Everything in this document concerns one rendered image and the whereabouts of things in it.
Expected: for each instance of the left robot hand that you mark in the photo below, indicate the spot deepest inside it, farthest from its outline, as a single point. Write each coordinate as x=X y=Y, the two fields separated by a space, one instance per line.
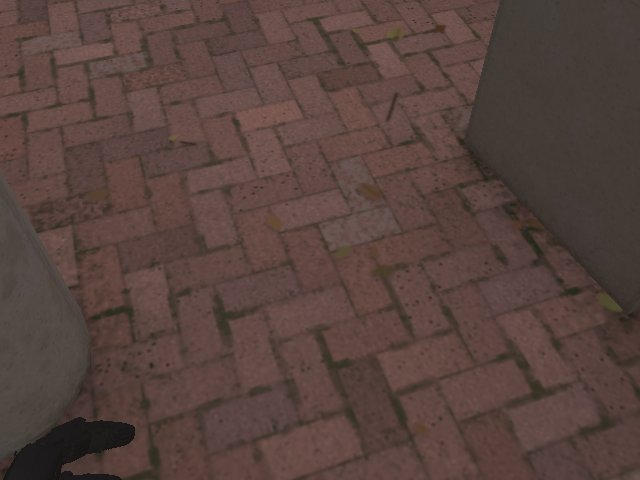
x=66 y=443

